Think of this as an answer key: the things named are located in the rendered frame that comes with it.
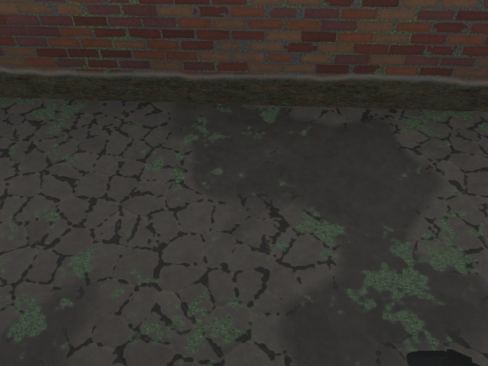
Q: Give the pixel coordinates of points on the robot right hand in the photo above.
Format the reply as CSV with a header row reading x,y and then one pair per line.
x,y
439,358

